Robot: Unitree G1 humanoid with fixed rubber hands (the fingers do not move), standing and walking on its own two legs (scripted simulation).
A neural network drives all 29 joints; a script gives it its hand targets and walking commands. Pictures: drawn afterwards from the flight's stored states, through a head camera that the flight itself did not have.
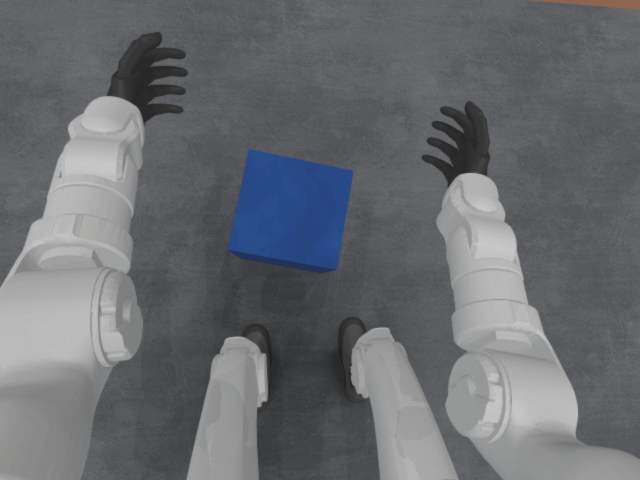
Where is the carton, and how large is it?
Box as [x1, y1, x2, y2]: [228, 149, 353, 272]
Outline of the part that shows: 249,149 228,249 239,257 317,272 325,272 336,269 353,171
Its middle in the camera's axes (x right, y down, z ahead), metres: -0.07 -0.05 +0.86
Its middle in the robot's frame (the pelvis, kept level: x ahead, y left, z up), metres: +0.48 +0.00 -0.52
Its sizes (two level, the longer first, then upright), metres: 0.210 0.200 0.250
